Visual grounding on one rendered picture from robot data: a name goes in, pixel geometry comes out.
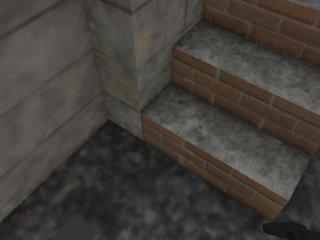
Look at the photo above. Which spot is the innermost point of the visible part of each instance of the robot right hand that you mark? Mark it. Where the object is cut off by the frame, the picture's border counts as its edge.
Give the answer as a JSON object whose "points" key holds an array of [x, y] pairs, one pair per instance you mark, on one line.
{"points": [[290, 230]]}

